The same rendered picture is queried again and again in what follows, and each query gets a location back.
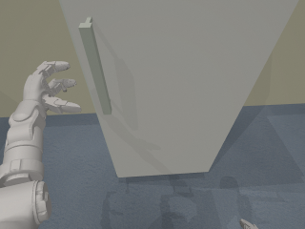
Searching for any left robot hand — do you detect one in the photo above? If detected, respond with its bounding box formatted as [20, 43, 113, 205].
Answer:
[23, 61, 82, 115]

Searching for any handle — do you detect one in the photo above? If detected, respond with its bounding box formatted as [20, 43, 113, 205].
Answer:
[78, 16, 112, 115]

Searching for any right robot hand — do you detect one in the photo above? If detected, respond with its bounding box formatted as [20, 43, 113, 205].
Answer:
[239, 219, 258, 229]

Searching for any robot left upper arm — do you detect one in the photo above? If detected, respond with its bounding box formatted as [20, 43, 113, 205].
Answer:
[0, 180, 52, 229]

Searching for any fridge door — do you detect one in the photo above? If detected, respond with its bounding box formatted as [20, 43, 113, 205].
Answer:
[61, 0, 299, 177]

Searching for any robot left forearm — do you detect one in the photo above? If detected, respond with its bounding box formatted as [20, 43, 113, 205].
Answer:
[0, 100, 47, 188]

